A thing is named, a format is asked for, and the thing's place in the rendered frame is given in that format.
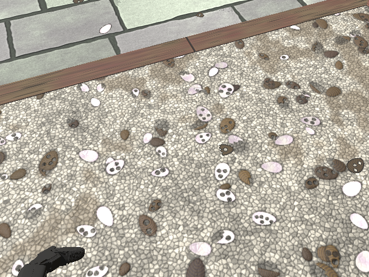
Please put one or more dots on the left robot hand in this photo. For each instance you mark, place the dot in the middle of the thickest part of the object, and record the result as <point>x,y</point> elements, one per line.
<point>50,259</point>

